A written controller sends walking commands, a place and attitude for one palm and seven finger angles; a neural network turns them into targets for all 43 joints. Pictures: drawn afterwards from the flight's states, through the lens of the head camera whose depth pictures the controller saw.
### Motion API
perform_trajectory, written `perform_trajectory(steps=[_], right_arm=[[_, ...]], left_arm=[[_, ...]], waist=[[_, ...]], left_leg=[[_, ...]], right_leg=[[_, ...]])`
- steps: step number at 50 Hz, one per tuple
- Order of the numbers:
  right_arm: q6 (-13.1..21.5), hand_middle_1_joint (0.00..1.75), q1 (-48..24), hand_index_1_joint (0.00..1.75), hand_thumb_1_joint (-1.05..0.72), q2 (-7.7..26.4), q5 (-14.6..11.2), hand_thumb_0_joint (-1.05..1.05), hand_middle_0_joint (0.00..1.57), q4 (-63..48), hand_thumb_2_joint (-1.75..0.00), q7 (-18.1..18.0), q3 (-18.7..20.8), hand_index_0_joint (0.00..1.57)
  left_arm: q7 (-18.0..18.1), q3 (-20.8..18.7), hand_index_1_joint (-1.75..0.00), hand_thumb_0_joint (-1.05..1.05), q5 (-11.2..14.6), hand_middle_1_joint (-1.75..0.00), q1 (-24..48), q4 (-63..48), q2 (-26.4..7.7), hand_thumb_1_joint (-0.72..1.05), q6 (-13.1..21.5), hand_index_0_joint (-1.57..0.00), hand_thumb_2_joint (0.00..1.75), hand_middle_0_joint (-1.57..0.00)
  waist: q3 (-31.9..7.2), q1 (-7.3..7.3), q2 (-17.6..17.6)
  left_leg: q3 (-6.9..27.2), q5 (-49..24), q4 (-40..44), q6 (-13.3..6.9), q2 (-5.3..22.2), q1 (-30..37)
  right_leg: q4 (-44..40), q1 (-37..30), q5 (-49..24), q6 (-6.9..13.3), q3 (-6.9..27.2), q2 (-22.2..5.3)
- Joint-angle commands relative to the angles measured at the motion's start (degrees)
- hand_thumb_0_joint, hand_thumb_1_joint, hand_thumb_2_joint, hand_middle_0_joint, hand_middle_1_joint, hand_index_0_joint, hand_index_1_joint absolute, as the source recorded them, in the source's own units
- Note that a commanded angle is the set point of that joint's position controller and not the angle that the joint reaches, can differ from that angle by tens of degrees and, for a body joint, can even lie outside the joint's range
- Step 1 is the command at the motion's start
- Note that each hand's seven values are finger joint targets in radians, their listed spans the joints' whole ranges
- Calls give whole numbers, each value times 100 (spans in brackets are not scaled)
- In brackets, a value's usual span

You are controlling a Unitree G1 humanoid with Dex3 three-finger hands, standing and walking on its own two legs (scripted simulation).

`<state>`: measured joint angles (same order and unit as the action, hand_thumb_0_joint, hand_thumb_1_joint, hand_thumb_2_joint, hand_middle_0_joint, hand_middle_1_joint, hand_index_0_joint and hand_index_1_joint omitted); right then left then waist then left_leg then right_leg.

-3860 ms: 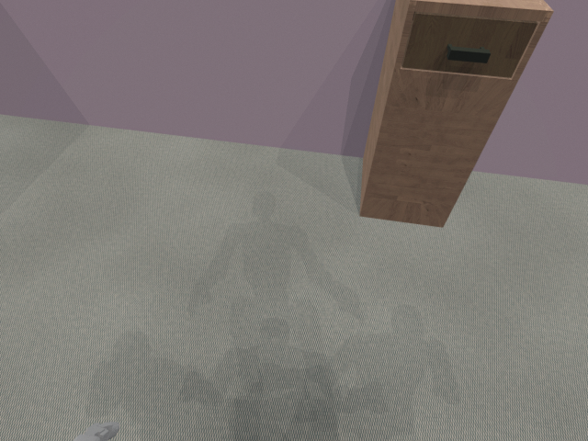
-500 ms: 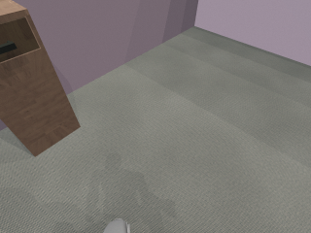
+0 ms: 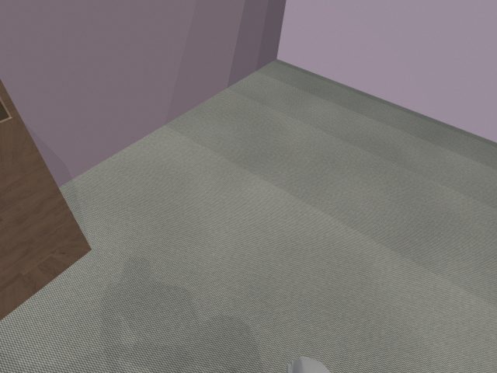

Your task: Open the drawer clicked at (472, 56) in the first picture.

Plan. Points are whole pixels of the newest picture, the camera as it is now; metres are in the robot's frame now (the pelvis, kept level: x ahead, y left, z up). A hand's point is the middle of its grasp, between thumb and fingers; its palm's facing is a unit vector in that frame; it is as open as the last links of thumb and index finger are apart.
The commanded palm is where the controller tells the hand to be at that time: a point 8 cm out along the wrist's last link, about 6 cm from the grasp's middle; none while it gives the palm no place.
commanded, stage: walk to a spot facing it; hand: left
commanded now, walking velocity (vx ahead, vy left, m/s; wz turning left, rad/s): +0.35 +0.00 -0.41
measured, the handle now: out of the picture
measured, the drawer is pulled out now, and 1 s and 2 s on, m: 0.00 0.00 0.00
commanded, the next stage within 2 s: turn to face it in 0.42 s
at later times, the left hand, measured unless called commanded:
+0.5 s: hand (217, 280) +0.36 +0.08 -0.19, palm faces -0.17 -0.97 -0.15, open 7.4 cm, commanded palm none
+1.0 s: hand (183, 261) +0.40 +0.17 -0.19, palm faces +0.05 -0.98 -0.19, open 7.4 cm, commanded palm none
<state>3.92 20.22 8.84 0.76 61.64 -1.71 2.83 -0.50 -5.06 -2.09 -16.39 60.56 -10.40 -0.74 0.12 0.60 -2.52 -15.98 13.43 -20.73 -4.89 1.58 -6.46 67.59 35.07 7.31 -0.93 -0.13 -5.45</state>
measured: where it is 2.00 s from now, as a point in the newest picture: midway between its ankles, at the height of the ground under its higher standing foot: (256, 370)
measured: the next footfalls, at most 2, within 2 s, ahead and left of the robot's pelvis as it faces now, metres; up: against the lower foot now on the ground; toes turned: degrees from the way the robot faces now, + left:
right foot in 0.40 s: +0.28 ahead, -0.16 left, +0.00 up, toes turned -18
left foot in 0.78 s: +0.48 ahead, +0.05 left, +0.00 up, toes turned +4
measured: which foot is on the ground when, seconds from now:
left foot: down 0.00-0.40, up 0.42-0.76, down 0.78-1.00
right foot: up 0.00-0.38, down 0.40-0.80, up 0.82-1.00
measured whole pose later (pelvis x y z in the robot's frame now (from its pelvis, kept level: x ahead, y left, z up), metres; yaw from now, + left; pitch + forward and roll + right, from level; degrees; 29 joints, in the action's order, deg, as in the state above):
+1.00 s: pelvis +0.34 -0.02 -0.02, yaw +0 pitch +0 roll -2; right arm -0.7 9.8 9.8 1.1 54.1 -0.3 2.2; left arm 1.0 -4.0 -1.1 -11.2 56.4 -11.1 -1.8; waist 5.1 -0.2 -0.4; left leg -4.7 7.5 -30.3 -5.2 -0.1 -23.1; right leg 65.4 26.6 24.9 -3.8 -2.5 -4.3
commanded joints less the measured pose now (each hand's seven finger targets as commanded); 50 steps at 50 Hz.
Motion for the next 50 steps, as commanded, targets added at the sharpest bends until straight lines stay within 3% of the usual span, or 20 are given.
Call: perform_trajectory(steps=[1,10,13,15,17,18,19,20,21,24,28,31,36,38,39,40,41,44,46,50], right_arm=[[176,30,553,30,-90,465,16,0,20,-97,-90,-15,87,20],[116,30,1596,30,-90,420,119,0,20,361,-90,-31,20,20],[65,30,1623,30,-90,464,143,0,20,416,-90,-22,26,20],[58,30,1539,30,-90,589,125,0,20,389,-90,-27,43,20],[41,30,1305,30,-90,766,65,0,20,294,-90,-6,88,20],[51,30,1070,30,-90,752,3,0,20,170,-90,44,90,20],[69,30,1043,30,-90,449,-89,0,20,-28,-90,89,50,20],[70,30,824,30,-90,288,-102,0,20,-211,-90,45,24,20],[51,30,423,30,-90,329,-85,0,20,-307,-90,23,67,20],[-139,30,150,30,-90,112,38,0,20,-285,-90,56,53,20],[-355,30,808,30,-90,-188,44,0,20,-149,-90,89,-2,20],[-349,30,295,30,-90,-92,14,0,20,-307,-90,157,-54,20],[-287,30,-557,30,-90,277,33,0,20,-632,-90,236,1,20],[-304,30,-109,30,-90,610,75,0,20,-575,-90,249,103,20],[-282,30,251,30,-90,998,120,0,20,-559,-90,231,197,20],[-274,30,520,30,-90,1526,136,0,20,-596,-90,199,282,20],[-339,30,501,30,-90,1581,74,0,20,-560,-90,159,251,20],[-357,30,-411,30,-90,1220,62,0,20,-896,-90,92,210,20],[-349,30,-728,30,-90,1169,57,0,20,-1014,-90,91,208,20],[-364,30,-677,30,-90,1206,51,0,20,-1089,-90,114,282,20]], left_arm=[[-77,-25,-30,0,6,-30,98,-285,-60,90,1,-20,90,-20],[-140,116,-30,0,23,-30,1641,-799,89,90,95,-20,90,-20],[-134,142,-30,0,28,-30,1781,-867,112,90,143,-20,90,-20],[-113,136,-30,0,27,-30,1375,-778,40,90,203,-20,90,-20],[-65,70,-30,0,-2,-30,294,-451,-186,90,289,-20,90,-20],[-39,-37,-30,0,-16,-30,-524,-195,-477,90,353,-20,90,-20],[38,-181,-30,0,2,-30,-1231,-43,-1087,90,412,-20,90,-20],[92,-225,-30,0,146,-30,-1435,69,-1461,90,402,-20,90,-20],[150,-227,-30,0,196,-30,-1127,-13,-1420,90,368,-20,90,-20],[178,13,-30,0,163,-30,-124,-169,-650,90,440,-20,90,-20],[213,132,-30,0,67,-30,458,-348,-291,90,528,-20,90,-20],[167,179,-30,0,118,-30,349,-299,-407,90,514,-20,90,-20],[210,110,-30,0,82,-30,128,-263,-689,90,388,-20,90,-20],[239,53,-30,0,98,-30,137,-333,-775,90,299,-20,90,-20],[227,47,-30,0,150,-30,-28,-414,-694,90,258,-20,90,-20],[212,88,-30,0,249,-30,-257,-545,-433,90,226,-20,90,-20],[246,106,-30,0,190,-30,-79,-681,-572,90,174,-20,90,-20],[187,8,-30,0,105,-30,427,-764,-621,90,98,-20,90,-20],[156,-3,-30,0,109,-30,248,-728,-523,90,45,-20,90,-20],[175,-42,-30,0,100,-30,199,-799,-474,90,-38,-20,90,-20]], waist=[[676,-69,687],[989,-565,719],[991,-534,865],[602,-301,981],[-148,201,996],[-619,626,825],[-1360,868,-332],[-1668,710,-672],[-1162,690,-84],[331,95,297],[431,-538,-158],[318,-368,-540],[318,-88,-638],[42,-327,10],[-338,-436,984],[-631,-435,2455],[-785,-458,2049],[-249,-263,1263],[-374,-115,1011],[-640,-155,747]], left_leg=[[1036,-450,1302,125,1702,193],[586,-2079,951,-177,1922,1196],[244,-3085,609,-116,1902,1286],[1,-4892,-131,-51,1881,1434],[-250,-5705,-1556,189,1691,1173],[-320,-4734,-2674,375,1611,52],[-261,-1006,-4432,630,945,-1725],[397,2161,-6053,801,227,-2928],[1118,1806,-6357,688,491,-3156],[1380,831,-5594,707,1004,-2671],[1248,475,-4028,818,918,-1800],[1055,-154,-2994,818,690,-1793],[939,-369,-1930,701,483,-1704],[1052,-1119,-1228,621,376,-861],[1724,-2791,-874,354,822,-88],[3410,-5010,-493,-436,2139,608],[3695,-4214,-149,-831,2378,264],[3446,-1400,297,-511,1743,-528],[2912,-1000,382,-342,1422,-743],[3036,-387,567,-373,1277,-639]], right_leg=[[-309,844,-242,-79,13,-210],[-2105,878,280,95,-660,-92],[-2649,444,598,281,-922,142],[-2992,-319,905,470,-1190,495],[-3575,-1878,552,630,-1391,819],[-3741,-3504,-110,778,-1024,509],[-3824,-5280,-990,1389,1011,-1032],[-4290,-5877,-2598,2034,2802,-2029],[-4502,-5294,-2743,2119,2391,-2072],[-5138,-2503,-1565,1388,1194,-1450],[-5254,-1343,-1821,1011,-205,-889],[-5107,-1833,-2071,862,-591,-688],[-4516,-2639,-2243,611,-712,-984],[-3356,-2592,-1856,356,-916,-947],[-2266,-2076,-869,72,-1134,-535],[-761,-981,2574,-272,-1187,212],[111,-1076,3404,-212,-493,284],[400,-387,2170,-237,-35,-61],[54,-654,1744,-265,-50,-45],[-414,-687,1503,-331,-62,7]])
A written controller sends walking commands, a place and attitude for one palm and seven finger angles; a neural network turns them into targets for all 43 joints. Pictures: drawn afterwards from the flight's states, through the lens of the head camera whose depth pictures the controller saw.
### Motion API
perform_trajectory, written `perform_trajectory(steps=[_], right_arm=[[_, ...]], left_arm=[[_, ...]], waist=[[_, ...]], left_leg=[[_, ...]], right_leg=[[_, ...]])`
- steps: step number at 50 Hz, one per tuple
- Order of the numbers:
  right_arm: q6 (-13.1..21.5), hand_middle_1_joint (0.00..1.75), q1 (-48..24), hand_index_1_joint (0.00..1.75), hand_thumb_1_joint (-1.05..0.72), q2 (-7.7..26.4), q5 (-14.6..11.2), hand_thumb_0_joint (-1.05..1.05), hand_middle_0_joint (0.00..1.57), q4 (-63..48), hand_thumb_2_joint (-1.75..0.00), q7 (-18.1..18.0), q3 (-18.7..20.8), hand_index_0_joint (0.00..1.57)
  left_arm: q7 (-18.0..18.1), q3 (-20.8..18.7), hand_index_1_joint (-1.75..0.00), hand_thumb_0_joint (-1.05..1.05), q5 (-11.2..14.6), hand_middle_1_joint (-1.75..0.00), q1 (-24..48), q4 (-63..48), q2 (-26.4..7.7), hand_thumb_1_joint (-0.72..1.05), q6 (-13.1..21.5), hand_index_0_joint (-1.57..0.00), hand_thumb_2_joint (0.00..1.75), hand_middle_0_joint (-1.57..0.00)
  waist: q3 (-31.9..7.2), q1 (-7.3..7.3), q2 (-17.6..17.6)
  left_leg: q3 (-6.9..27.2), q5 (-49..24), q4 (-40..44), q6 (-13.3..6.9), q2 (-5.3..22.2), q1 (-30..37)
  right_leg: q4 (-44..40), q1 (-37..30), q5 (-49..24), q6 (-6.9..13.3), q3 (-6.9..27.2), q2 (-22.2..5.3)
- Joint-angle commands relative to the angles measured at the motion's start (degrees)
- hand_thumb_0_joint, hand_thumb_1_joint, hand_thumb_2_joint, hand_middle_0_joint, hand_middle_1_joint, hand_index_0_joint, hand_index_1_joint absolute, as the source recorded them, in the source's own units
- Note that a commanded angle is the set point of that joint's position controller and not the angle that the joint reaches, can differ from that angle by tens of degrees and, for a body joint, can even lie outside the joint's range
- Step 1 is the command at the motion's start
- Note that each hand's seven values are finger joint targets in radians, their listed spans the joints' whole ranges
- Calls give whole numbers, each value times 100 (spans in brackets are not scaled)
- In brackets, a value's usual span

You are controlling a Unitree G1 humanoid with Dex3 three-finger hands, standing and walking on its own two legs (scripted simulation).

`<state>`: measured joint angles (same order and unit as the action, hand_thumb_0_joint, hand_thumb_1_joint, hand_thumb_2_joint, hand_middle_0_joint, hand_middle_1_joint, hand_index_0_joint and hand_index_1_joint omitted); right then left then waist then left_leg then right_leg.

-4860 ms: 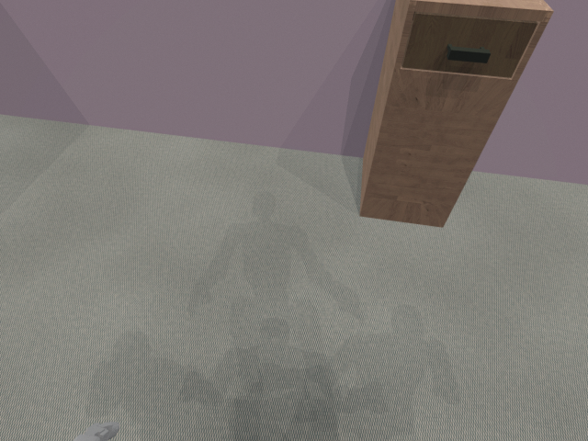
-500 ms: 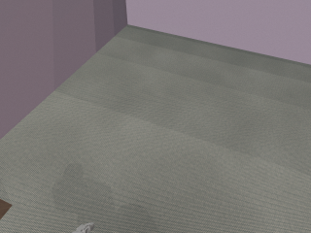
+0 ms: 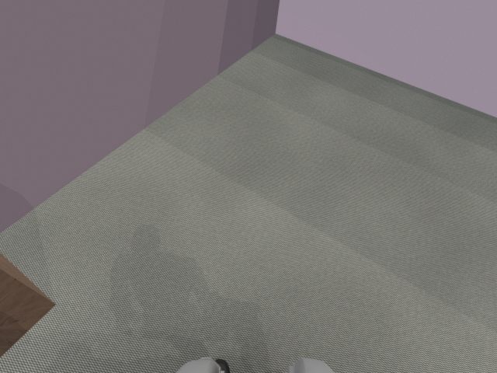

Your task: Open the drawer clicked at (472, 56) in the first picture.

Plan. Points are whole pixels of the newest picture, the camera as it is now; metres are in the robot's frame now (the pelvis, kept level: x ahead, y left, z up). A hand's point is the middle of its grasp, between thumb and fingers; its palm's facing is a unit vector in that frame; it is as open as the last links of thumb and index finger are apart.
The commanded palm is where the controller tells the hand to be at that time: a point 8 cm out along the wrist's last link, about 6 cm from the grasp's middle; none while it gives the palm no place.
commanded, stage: turn to face it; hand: left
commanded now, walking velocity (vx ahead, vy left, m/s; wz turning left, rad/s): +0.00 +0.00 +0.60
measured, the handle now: out of the picture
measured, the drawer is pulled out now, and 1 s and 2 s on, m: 0.00 0.00 0.00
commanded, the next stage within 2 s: take the last steps up to it in 1.46 s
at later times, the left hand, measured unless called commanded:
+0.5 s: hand out of the picture -0.01 +0.14 -0.13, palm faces +0.31 -0.90 -0.31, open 7.4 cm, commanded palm none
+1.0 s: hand out of the picture -0.11 +0.19 -0.16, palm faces +0.61 -0.74 -0.27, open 7.4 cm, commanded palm none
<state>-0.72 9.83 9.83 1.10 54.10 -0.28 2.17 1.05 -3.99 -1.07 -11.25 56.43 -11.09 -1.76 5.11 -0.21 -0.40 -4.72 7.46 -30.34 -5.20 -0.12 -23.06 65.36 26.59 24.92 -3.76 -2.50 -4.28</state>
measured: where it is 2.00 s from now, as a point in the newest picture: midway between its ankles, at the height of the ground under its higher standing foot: outside the picture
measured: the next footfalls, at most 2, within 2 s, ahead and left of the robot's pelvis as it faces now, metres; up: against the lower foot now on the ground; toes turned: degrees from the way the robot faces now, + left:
right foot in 0.32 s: +0.03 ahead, -0.17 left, +0.00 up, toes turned +9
left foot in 0.76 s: -0.06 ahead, +0.08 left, +0.00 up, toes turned +36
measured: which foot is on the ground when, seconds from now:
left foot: down 0.00-0.32, up 0.34-0.74, down 0.76-1.00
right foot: up 0.00-0.30, down 0.32-0.78, up 0.80-1.00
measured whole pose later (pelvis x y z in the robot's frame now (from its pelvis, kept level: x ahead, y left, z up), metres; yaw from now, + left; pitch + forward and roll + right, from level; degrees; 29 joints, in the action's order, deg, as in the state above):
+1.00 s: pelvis -0.04 -0.04 +0.01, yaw +37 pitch +1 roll -1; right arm -1.9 7.6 13.2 0.9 50.9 0.3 2.8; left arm 0.6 -4.6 -1.0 -10.0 51.6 -15.6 -3.6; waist 4.9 0.3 -1.1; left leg 0.9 13.8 -28.7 -1.3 -0.4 -15.4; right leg 61.6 27.6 24.0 -5.9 -1.7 -6.2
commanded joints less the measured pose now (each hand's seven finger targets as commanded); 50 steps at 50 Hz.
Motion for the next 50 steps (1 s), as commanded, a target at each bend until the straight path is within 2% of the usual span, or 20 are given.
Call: perform_trajectory(steps=[1,9,12,14,15,16,17,18,19,22,27,32,36,37,38,39,40,41,44,50], right_arm=[[79,30,381,30,-90,1119,20,0,20,-339,-90,-18,373,20],[-67,30,448,30,-90,1304,64,0,20,-402,-90,36,524,20],[-135,30,232,30,-90,1361,79,0,20,-506,-90,58,574,20],[-197,30,1,30,-90,1302,71,0,20,-608,-90,73,603,20],[-243,30,-24,30,-90,1055,30,0,20,-662,-90,89,587,20],[-248,30,154,30,-90,528,-22,0,20,-776,-90,75,527,20],[-223,30,-18,30,-90,975,66,0,20,-790,-90,73,603,20],[-259,30,187,30,-90,982,81,0,20,-746,-90,137,591,20],[-302,30,272,30,-90,867,86,0,20,-574,-90,162,571,20],[-270,30,484,30,-90,775,26,0,20,-439,-90,215,493,20],[-293,30,-193,30,-90,752,18,0,20,-602,-90,205,409,20],[-219,30,-564,30,-90,702,-22,0,20,-675,-90,221,285,20],[-126,30,-159,30,-90,851,-22,0,20,-614,-90,181,295,20],[-86,30,176,30,-90,1070,-7,0,20,-542,-90,184,357,20],[-6,30,608,30,-90,1705,28,0,20,-480,-90,137,513,20],[-8,30,1023,30,-90,2172,-42,0,20,-362,-90,85,623,20],[-41,30,1184,30,-90,2058,-47,0,20,-230,-90,66,594,20],[-10,30,956,30,-90,1838,-23,0,20,-236,-90,3,542,20],[-2,30,-32,30,-90,1501,9,0,20,-565,-90,-32,410,20],[-23,30,49,30,-90,1535,20,0,20,-634,-90,12,429,20]], left_arm=[[31,-152,-30,0,1,-30,-242,-442,-407,90,49,-20,90,-20],[46,-172,-30,0,16,-30,10,-756,-447,90,7,-20,90,-20],[60,-169,-30,0,57,-30,-433,-712,-515,90,-10,-20,90,-20],[77,-225,-30,0,86,-30,-1034,-585,-618,90,-2,-20,90,-20],[110,-288,-30,0,25,-30,-1295,-558,-916,90,26,-20,90,-20],[159,-376,-30,0,-108,-30,-1011,-753,-1583,90,60,-20,90,-20],[194,-262,-30,0,-28,-30,-123,-1027,-1521,90,27,-20,90,-20],[197,-214,-30,0,-23,-30,561,-1211,-1251,90,83,-20,90,-20],[169,-173,-30,0,6,-30,767,-1234,-1071,90,156,-20,90,-20],[120,-43,-30,0,4,-30,372,-1055,-766,90,255,-20,90,-20],[108,-76,-30,0,-17,-30,-521,-757,-975,90,241,-20,90,-20],[81,-167,-30,0,-72,-30,-629,-675,-1264,90,181,-20,90,-20],[43,-226,-30,0,-29,-30,-535,-668,-1367,90,133,-20,90,-20],[28,-222,-30,0,16,-30,-481,-689,-1310,90,114,-20,90,-20],[-3,-210,-30,0,64,-30,-457,-874,-1040,90,104,-20,90,-20],[-25,-53,-30,0,59,-30,-50,-1173,-690,90,101,-20,90,-20],[17,-85,-30,0,11,-30,192,-1234,-833,90,34,-20,90,-20],[43,-91,-30,0,-5,-30,347,-1142,-756,90,-9,-20,90,-20],[-43,-149,-30,0,24,-30,173,-941,-820,90,4,-20,90,-20],[-34,-129,-30,0,23,-30,236,-1015,-793,90,-24,-20,90,-20]], waist=[[-1103,-108,559],[-939,-206,950],[-1003,-29,1089],[-971,237,944],[-952,361,193],[-684,326,-1926],[-241,130,-1328],[-211,-236,-851],[-43,-353,-877],[-14,-322,-737],[-248,168,-987],[-416,334,-1267],[-784,130,-1283],[-1006,-76,-786],[-1447,-347,737],[-1501,-566,1887],[-1508,-571,1229],[-1288,-536,1518],[-785,-134,1122],[-718,-155,976]], left_leg=[[2007,390,1550,-376,1456,1001],[2722,1257,1675,-393,1223,776],[2758,1177,1704,-212,1002,457],[2507,1497,1580,209,627,-253],[2017,1821,628,602,140,-997],[775,2146,-1644,991,-727,-2072],[964,2247,-2869,848,-281,-1802],[1042,1732,-3482,767,-109,-1316],[897,1472,-3801,814,-38,-1231],[558,988,-3975,942,73,-1449],[286,1347,-3156,1067,238,-1369],[-118,1719,-1592,974,264,-526],[-339,1003,-136,791,128,475],[-134,182,590,705,196,1330],[1399,-1651,853,168,1391,2605],[2707,-4401,702,-590,2489,3070],[2193,-4297,524,-792,2518,2919],[2053,-3909,648,-639,2140,2564],[1461,-2501,783,-289,1410,1619],[1876,-1338,1048,-364,1237,1440]], right_leg=[[-362,165,-223,-59,183,-95],[-1533,-224,135,-1,169,201],[-2550,-1039,94,118,39,414],[-3884,-2169,-393,246,-141,470],[-4955,-2779,-110,521,458,-187],[-5936,-2628,1190,1192,2680,-2110],[-5929,-1126,924,1329,2478,-2645],[-5832,-532,380,1215,1762,-2251],[-5593,-510,-314,968,1292,-1711],[-4858,-1365,-2328,784,146,-1213],[-4567,-2319,-3202,940,-26,-1495],[-4128,-2387,-3861,987,-317,-1704],[-3328,-2340,-4046,696,-734,-1643],[-2552,-1885,-3713,459,-880,-1526],[-1283,-500,-1859,39,-1070,-947],[-257,811,1429,-225,-659,-372],[142,819,1331,-122,-136,-448],[267,911,965,-144,-8,-501],[170,524,58,-179,121,-358],[-756,256,-143,-235,144,-101]])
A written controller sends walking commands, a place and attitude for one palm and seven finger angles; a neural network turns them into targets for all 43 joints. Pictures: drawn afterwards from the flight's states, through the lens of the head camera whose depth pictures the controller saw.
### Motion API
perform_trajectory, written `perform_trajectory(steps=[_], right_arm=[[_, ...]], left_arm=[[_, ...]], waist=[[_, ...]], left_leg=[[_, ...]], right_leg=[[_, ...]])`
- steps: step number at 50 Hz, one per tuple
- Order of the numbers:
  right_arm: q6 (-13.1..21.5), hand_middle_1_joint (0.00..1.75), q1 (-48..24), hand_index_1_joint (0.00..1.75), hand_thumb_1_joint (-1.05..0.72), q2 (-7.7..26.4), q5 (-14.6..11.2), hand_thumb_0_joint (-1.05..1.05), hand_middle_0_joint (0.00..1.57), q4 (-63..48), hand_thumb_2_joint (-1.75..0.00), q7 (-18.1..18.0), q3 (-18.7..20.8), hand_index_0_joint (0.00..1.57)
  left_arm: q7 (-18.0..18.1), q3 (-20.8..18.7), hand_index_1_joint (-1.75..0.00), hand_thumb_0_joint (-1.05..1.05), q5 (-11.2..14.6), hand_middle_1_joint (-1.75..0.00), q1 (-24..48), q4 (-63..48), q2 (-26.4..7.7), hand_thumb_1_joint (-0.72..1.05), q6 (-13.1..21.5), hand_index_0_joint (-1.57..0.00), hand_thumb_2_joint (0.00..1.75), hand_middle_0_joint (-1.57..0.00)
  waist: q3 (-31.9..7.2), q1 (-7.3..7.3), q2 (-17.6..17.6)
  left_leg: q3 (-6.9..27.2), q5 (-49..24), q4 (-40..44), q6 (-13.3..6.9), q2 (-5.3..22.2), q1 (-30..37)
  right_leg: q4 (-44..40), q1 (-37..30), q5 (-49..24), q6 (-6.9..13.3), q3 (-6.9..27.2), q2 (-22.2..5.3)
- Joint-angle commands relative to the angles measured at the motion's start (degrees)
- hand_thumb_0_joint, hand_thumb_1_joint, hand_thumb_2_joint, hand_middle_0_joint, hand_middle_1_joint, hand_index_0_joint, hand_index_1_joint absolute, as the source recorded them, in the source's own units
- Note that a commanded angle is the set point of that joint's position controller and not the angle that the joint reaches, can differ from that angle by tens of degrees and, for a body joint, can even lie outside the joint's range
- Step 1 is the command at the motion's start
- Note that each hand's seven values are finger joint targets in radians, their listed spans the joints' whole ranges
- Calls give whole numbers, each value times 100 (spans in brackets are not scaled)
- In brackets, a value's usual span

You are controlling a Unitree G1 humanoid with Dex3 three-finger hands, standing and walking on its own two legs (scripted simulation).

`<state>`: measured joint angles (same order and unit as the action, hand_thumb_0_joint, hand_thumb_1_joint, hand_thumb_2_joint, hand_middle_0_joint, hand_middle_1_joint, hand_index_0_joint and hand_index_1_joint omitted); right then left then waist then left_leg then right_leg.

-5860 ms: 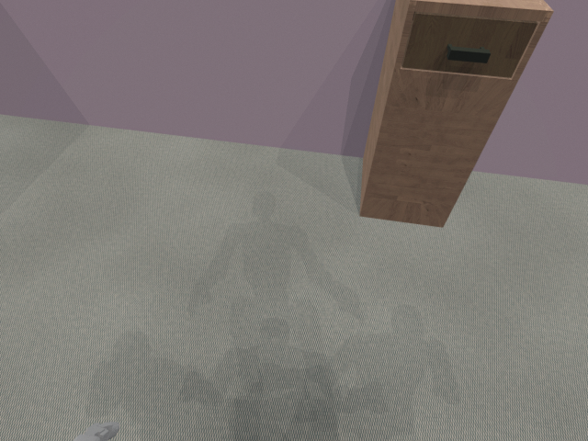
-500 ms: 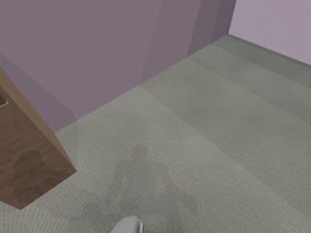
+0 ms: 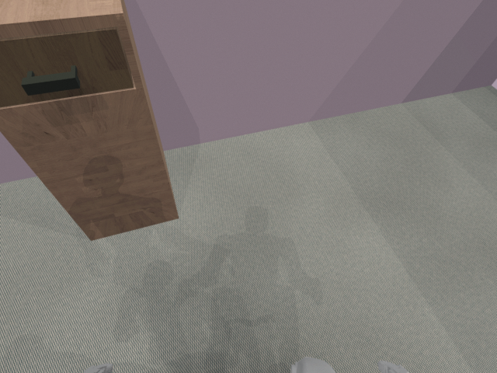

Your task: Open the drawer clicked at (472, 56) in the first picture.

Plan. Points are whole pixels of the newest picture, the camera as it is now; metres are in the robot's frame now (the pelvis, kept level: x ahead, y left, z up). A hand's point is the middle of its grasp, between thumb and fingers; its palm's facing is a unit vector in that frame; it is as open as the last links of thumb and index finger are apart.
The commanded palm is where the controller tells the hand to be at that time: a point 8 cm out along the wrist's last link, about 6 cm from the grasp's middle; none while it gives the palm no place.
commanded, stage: turn to face it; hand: left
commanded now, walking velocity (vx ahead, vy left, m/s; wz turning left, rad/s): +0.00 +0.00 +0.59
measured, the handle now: (52, 77) +0.69 +0.51 +0.03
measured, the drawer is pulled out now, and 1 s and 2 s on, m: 0.00 0.00 0.00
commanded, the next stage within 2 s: take the last steps up to it in 0.46 s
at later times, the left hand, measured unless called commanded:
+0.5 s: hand out of the picture +0.00 +0.15 -0.14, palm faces +0.28 -0.92 -0.29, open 7.4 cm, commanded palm none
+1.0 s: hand out of the picture -0.04 +0.20 -0.17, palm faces +0.38 -0.91 -0.18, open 7.4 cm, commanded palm none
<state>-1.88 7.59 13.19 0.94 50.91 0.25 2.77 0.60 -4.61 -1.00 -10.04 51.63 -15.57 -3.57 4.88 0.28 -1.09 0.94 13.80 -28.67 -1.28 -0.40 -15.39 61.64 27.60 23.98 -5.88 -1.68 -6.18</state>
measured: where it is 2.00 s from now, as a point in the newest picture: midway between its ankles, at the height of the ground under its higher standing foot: (224, 346)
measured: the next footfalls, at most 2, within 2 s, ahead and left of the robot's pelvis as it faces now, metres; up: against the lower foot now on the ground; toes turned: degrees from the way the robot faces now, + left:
right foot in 0.20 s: +0.05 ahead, -0.14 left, +0.00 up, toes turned +4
left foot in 0.68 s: -0.03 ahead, +0.09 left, +0.00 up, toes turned +24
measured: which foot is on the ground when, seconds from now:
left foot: down 0.00-0.20, up 0.22-0.66, down 0.68-1.00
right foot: up 0.00-0.18, down 0.20-0.70, up 0.72-1.00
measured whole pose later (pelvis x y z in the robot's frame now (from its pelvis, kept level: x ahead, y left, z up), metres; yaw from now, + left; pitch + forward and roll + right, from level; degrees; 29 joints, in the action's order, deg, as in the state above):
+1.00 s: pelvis +0.01 +0.02 +0.01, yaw +20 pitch -2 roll -1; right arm 2.1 21.3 8.2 0.5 61.1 -1.5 0.8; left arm -0.5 -2.7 -1.8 -16.0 60.7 -11.7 -1.3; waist 0.7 0.2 -1.8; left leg -4.0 14.2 -16.4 -4.0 -2.3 -0.5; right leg 60.6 30.4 13.4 -3.3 -2.6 -6.3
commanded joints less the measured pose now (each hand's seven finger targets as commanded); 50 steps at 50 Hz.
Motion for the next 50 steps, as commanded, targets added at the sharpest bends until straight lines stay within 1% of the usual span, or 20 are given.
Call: perform_trajectory(steps=[1,5,8,9,10,11,12,14,17,22,28,30,32,33,35,36,37,38,42,50], right_arm=[[82,30,313,30,-90,1213,46,0,20,-310,-90,-37,381,20],[28,30,200,30,-90,1237,76,0,20,-377,-90,-24,417,20],[10,30,36,30,-90,1142,29,0,20,-438,-90,-10,412,20],[19,30,137,30,-90,883,-20,0,20,-458,-90,15,382,20],[31,30,311,30,-90,435,-53,0,20,-583,-90,30,297,20],[7,30,157,30,-90,737,3,0,20,-625,-90,8,355,20],[-55,30,130,30,-90,771,23,0,20,-543,-90,16,382,20],[-139,30,349,30,-90,694,40,0,20,-233,-90,74,380,20],[-177,30,517,30,-90,580,26,0,20,-45,-90,131,342,20],[-193,30,170,30,-90,492,21,0,20,0,-90,107,265,20],[-68,30,-141,30,-90,248,-51,0,20,24,-90,54,99,20],[-9,30,34,30,-90,208,-50,0,20,98,-90,40,55,20],[69,30,441,30,-90,236,-17,0,20,243,-90,35,43,20],[143,30,738,30,-90,396,1,0,20,351,-90,31,67,20],[194,30,1456,30,-90,1285,80,0,20,489,-90,-32,260,20],[172,30,1544,30,-90,1250,79,0,20,556,-90,-61,254,20],[210,30,1369,30,-90,1009,66,0,20,569,-90,-109,177,20],[238,30,1164,30,-90,769,54,0,20,522,-90,-146,108,20],[426,30,1098,30,-90,468,-9,0,20,558,-90,-174,7,20],[570,30,2029,30,-90,239,-19,0,20,1000,-90,-245,5,20]], left_arm=[[19,-59,-30,0,19,-30,193,-582,-334,90,163,-20,90,-20],[49,-22,-30,0,54,-30,130,-663,-273,90,218,-20,90,-20],[75,-50,-30,0,76,-30,-442,-550,-366,90,317,-20,90,-20],[102,-93,-30,0,29,-30,-657,-519,-635,90,395,-20,90,-20],[149,-205,-30,0,-74,-30,-689,-555,-1235,90,451,-20,90,-20],[161,-176,-30,0,-25,-30,-672,-599,-1307,90,407,-20,90,-20],[194,-143,-30,0,-14,-30,-362,-624,-954,90,409,-20,90,-20],[159,-34,-30,0,9,-30,125,-691,-678,90,412,-20,90,-20],[139,28,-30,0,5,-30,31,-626,-476,90,444,-20,90,-20],[157,6,-30,0,-26,-30,-523,-336,-545,90,442,-20,90,-20],[153,-69,-30,0,-97,-30,-940,13,-732,90,418,-20,90,-20],[131,-65,-30,0,-86,-30,-984,157,-740,90,429,-20,90,-20],[96,-69,-30,0,-53,-30,-829,259,-700,90,421,-20,90,-20],[70,-47,-30,0,-3,-30,-749,256,-592,90,399,-20,90,-20],[-13,125,-30,0,0,-30,-462,-63,56,90,365,-20,90,-20],[-17,133,-30,0,-58,-30,-103,-132,-63,90,372,-20,90,-20],[-6,117,-30,0,-103,-30,-97,17,-105,90,337,-20,90,-20],[-57,106,-30,0,-101,-30,-49,124,-130,90,346,-20,90,-20],[-158,164,-30,0,-81,-30,-605,543,48,90,390,-20,90,-20],[-119,143,-30,0,-44,-30,-8,441,144,90,386,-20,90,-20]], waist=[[-700,-228,1033],[-728,-182,1127],[-906,117,943],[-1067,207,157],[-1126,209,-1675],[-1032,260,-1422],[-790,98,-938],[-390,-142,-863],[-298,-167,-921],[-234,81,-890],[-564,312,-1086],[-744,266,-1073],[-748,32,-874],[-764,-136,-401],[-497,-482,2115],[-172,-579,1507],[-56,-470,1737],[327,-383,1404],[319,-70,652],[268,-218,620]], left_leg=[[1429,-1959,862,-794,1273,726],[1768,-2095,631,-803,1198,391],[1736,-1881,66,-511,901,-231],[1429,-957,-543,-168,513,-813],[345,1492,-2001,352,-416,-1956],[433,2192,-3107,355,-236,-1845],[623,1846,-3671,329,-73,-1774],[396,1126,-4277,419,60,-1748],[184,540,-4270,506,115,-1661],[-12,725,-3420,591,236,-1562],[-400,1312,-1612,477,192,-821],[-532,1151,-1065,397,119,-399],[-680,591,-100,302,107,429],[-554,290,605,215,219,1141],[2233,829,1674,-776,2232,1995],[2293,1086,1814,-1114,2437,1594],[2027,1500,1976,-967,2147,1197],[1851,1629,2031,-903,1947,875],[856,223,2047,-708,1363,814],[679,-1625,1898,-882,1565,1752]], right_leg=[[-595,151,4,-16,77,129],[-1744,-592,102,71,8,364],[-3361,-1849,-964,141,-64,441],[-4189,-2633,-1343,264,433,-113],[-4564,-3221,-2008,910,2208,-1805],[-4496,-2435,-2577,1416,2313,-2346],[-4462,-2063,-2596,1486,1814,-2056],[-4338,-1728,-2472,1245,967,-1369],[-4378,-1699,-2404,1047,244,-1034],[-4444,-2026,-2407,1210,158,-1213],[-3985,-2426,-3778,1429,105,-1387],[-3998,-2400,-3275,1333,155,-1406],[-3888,-1864,-1688,1091,-7,-1257],[-3498,-1271,-791,865,-254,-1061],[-1179,944,1217,316,-948,159],[-490,1122,1095,451,-420,33],[-169,1057,786,475,-170,-83],[92,1080,341,485,-95,-97],[172,743,-774,379,-133,-56],[-363,1326,-1122,227,-92,-130]])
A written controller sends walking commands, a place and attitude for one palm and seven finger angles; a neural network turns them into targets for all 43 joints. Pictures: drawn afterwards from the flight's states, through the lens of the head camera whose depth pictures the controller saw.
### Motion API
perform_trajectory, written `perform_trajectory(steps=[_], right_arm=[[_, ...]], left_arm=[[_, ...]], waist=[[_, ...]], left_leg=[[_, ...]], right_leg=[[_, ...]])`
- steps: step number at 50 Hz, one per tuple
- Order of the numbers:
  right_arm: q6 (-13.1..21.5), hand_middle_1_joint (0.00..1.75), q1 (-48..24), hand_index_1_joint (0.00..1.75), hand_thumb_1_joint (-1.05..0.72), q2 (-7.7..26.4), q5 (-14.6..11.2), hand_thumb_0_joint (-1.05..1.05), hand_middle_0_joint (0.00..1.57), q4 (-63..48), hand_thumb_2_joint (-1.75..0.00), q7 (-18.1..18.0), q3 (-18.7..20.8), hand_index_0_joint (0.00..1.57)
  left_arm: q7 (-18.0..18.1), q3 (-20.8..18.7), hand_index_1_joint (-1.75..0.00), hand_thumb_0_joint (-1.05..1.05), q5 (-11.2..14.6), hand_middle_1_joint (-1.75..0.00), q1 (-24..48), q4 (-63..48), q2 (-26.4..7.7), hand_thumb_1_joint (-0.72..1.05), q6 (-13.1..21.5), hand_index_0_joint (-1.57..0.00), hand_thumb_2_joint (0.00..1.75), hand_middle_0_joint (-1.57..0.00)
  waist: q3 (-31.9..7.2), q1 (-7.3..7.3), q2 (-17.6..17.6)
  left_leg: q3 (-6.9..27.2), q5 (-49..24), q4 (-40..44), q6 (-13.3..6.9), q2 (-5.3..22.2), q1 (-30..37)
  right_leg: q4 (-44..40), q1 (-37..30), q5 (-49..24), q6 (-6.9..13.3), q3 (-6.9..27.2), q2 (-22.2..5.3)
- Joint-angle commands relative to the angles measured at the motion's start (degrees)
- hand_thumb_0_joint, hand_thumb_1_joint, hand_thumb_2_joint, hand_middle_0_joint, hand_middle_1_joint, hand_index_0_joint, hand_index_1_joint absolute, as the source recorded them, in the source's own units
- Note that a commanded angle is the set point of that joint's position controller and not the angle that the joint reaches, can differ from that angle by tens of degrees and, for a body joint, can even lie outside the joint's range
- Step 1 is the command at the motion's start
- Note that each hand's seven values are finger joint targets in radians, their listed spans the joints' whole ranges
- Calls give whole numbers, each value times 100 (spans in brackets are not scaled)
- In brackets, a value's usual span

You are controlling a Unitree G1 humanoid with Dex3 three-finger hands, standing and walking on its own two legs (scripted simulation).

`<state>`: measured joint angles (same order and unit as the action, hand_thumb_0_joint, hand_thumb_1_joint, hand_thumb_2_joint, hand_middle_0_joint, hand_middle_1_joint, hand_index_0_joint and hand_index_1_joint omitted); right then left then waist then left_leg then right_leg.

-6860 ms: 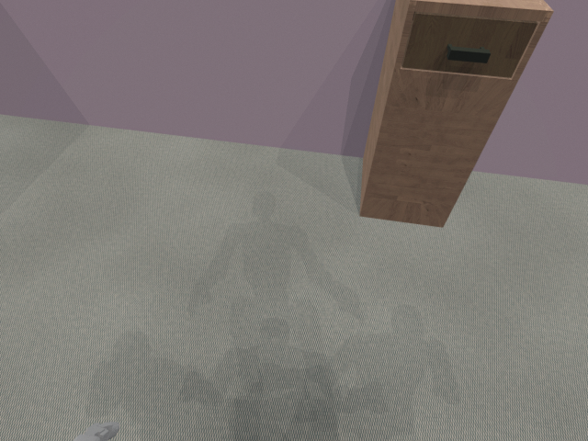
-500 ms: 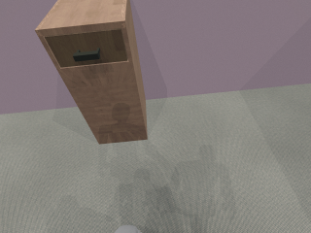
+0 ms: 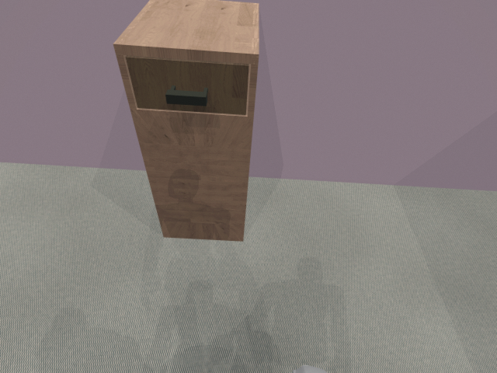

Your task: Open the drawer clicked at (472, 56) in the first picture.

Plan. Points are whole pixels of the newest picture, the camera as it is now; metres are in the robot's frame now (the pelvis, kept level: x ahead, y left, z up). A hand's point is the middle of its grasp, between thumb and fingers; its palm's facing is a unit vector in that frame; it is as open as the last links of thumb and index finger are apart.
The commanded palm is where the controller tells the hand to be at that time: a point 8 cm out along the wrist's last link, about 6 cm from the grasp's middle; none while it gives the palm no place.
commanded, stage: take the last steps up to it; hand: left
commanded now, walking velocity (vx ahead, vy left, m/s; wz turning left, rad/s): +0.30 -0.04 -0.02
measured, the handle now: (188, 93) +0.81 +0.22 +0.02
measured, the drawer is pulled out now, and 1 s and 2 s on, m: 0.00 0.00 0.00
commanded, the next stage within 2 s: come to a stop and stand still in 0.68 s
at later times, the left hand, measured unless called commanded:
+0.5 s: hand (195, 342) +0.22 +0.11 -0.16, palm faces +0.07 -0.97 -0.24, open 7.1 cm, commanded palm none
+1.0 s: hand (183, 350) +0.21 +0.14 -0.19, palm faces +0.09 -0.99 -0.14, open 7.4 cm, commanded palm none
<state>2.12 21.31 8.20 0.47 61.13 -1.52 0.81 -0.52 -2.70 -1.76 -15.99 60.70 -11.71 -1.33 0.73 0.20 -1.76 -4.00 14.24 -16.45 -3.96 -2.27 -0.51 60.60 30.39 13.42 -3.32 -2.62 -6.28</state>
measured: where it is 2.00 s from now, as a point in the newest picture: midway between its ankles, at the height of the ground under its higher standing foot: outside the picture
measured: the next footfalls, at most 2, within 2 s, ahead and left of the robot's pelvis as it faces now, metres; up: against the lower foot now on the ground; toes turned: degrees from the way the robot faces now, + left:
right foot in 0.28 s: +0.21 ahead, -0.15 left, +0.00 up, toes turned -8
left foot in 0.82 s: +0.35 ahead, +0.05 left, +0.00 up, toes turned +1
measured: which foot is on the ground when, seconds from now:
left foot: down 0.00-0.28, up 0.30-0.80, down 0.82-1.00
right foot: up 0.00-0.26, down 0.28-0.84, up 0.86-1.00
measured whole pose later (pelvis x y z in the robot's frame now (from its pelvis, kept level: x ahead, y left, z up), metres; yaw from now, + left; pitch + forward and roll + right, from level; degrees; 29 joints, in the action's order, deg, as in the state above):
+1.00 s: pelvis +0.27 -0.01 -0.01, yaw +0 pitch -2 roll -1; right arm 1.3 4.6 6.1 -0.2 58.7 -2.9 0.8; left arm 2.5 -1.0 -0.9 -20.2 66.0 -6.9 -1.4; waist 5.2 2.3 -1.6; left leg -9.2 11.6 -27.4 -3.8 1.8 -14.4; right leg 50.3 17.2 30.3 -2.4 -3.0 -3.8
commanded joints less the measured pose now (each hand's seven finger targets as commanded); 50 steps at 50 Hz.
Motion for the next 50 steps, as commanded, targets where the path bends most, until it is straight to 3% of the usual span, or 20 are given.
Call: perform_trajectory(steps=[1,9,11,12,13,14,15,17,18,20,23,31,36,38,40,41,42,43,47,50], right_arm=[[173,30,779,30,-90,717,42,0,20,42,-90,-76,199,20],[146,30,1007,30,-90,759,137,0,20,352,-90,-79,228,20],[138,30,933,30,-90,793,114,0,20,386,-90,-75,223,20],[147,30,893,30,-90,792,88,0,20,413,-90,-58,235,20],[177,30,814,30,-90,749,32,0,20,354,-90,-17,244,20],[208,30,1025,30,-90,383,-24,0,20,198,-90,31,192,20],[150,30,784,30,-90,536,-26,0,20,70,-90,25,199,20],[74,30,310,30,-90,421,6,0,20,78,-90,82,299,20],[24,30,229,30,-90,278,39,0,20,80,-90,101,268,20],[-119,30,447,30,-90,85,91,0,20,175,-90,124,250,20],[-223,30,581,30,-90,37,140,0,20,186,-90,152,276,20],[-152,30,-828,30,-90,253,97,0,20,-333,-90,255,236,20],[-56,30,-1405,30,-90,236,70,0,20,-522,-90,268,165,20],[-15,30,-1285,30,-90,257,60,0,20,-492,-90,243,161,20],[58,30,-539,30,-90,397,85,0,20,-189,-90,148,152,20],[117,30,-7,30,-90,756,111,0,20,-43,-90,67,205,20],[84,30,190,30,-90,1053,48,0,20,17,-90,0,217,20],[1,30,-5,30,-90,1003,-10,0,20,30,-90,-60,164,20],[-145,30,-832,30,-90,872,-13,0,20,-72,-90,-184,167,20],[-221,30,-804,30,-90,958,11,0,20,-195,-90,-218,334,20]], left_arm=[[-13,-35,-30,0,39,-30,757,-505,-201,90,174,-20,90,-20],[-58,-13,-30,0,86,-30,1400,-720,15,90,282,-20,90,-20],[-46,-55,-30,0,78,-30,875,-568,-76,90,343,-20,90,-20],[-24,-103,-30,0,71,-30,154,-333,-223,90,396,-20,90,-20],[18,-190,-30,0,36,-30,-756,-60,-543,90,475,-20,90,-20],[99,-351,-30,0,8,-30,-1475,117,-1136,90,529,-20,90,-20],[111,-353,-30,0,135,-30,-1635,165,-1353,90,504,-20,90,-20],[159,-258,-30,0,153,-30,-492,-74,-778,90,465,-20,90,-20],[167,-171,-30,0,136,-30,-132,-173,-556,90,475,-20,90,-20],[162,-28,-30,0,110,-30,75,-183,-154,90,537,-20,90,-20],[176,-18,-30,0,68,-30,-157,-109,37,90,602,-20,90,-20],[153,12,-30,0,73,-30,-786,154,-250,90,672,-20,90,-20],[198,-4,-30,0,34,-30,-1124,342,-339,90,610,-20,90,-20],[210,-22,-30,0,28,-30,-1124,386,-371,90,556,-20,90,-20],[241,27,-30,0,77,-30,-992,411,-210,90,498,-20,90,-20],[256,109,-30,0,127,-30,-1105,374,15,90,477,-20,90,-20],[288,211,-30,0,199,-30,-1377,395,280,90,428,-20,90,-20],[345,194,-30,0,182,-30,-1418,454,182,90,360,-20,90,-20],[335,112,-30,0,99,-30,-949,437,14,90,75,-20,90,-20],[298,-59,-30,0,45,-30,-830,182,-49,90,-110,-20,90,-20]], waist=[[717,-257,710],[893,-345,897],[625,-73,667],[195,254,365],[-355,641,-69],[-1034,765,-1485],[-1086,719,-1234],[5,409,-270],[391,186,-40],[665,-99,-127],[561,-241,-388],[515,60,-296],[463,246,-450],[401,176,-395],[-23,-170,-134],[-644,-285,488],[-1080,-207,1461],[-1001,-100,1091],[65,-38,638],[-128,-55,582]], left_leg=[[1142,-1899,626,-629,1763,321],[956,-2161,272,-573,1824,-11],[709,-2923,-406,-437,1659,-240],[544,-3090,-1182,-277,1499,-480],[308,-2449,-2346,-47,1205,-1244],[-149,688,-4131,260,323,-2682],[341,1946,-5330,213,252,-3042],[549,985,-5760,159,786,-3192],[568,607,-5633,207,926,-3133],[480,99,-5372,331,991,-2787],[338,-231,-4917,474,993,-2768],[118,-404,-3221,616,976,-3335],[-87,-18,-2192,464,757,-2758],[-193,25,-1749,413,636,-2176],[-199,-1201,-787,367,549,-768],[505,-3517,-1008,96,1387,494],[1450,-6137,-1112,-492,2524,1143],[1166,-6705,-882,-771,2690,589],[906,-5270,-381,-646,2349,-618],[815,-4623,-275,-699,2425,-764]], right_leg=[[-457,1045,-34,-14,-38,-107],[-2144,5,194,283,-344,158],[-2743,-1042,46,394,-535,418],[-3130,-2082,-305,443,-549,509],[-3318,-3428,-445,632,48,0],[-3848,-4703,-823,1221,2266,-1665],[-4404,-4327,-837,1537,3070,-2146],[-4899,-2760,894,1363,2356,-1774],[-5009,-2046,890,1225,1934,-1553],[-5215,-1250,336,978,972,-1161],[-5287,-1147,-186,934,418,-870],[-5050,-2375,-1688,1172,318,-942],[-4598,-2730,-2615,1200,304,-1101],[-4259,-2635,-2693,1113,253,-1065],[-3103,-2299,-3013,751,-135,-578],[-2195,-1554,-1998,418,-428,-132],[-1409,-950,1242,184,-442,219],[-1151,-1262,2396,159,-38,147],[-897,-1105,1731,93,150,19],[8,-765,1423,70,233,178]])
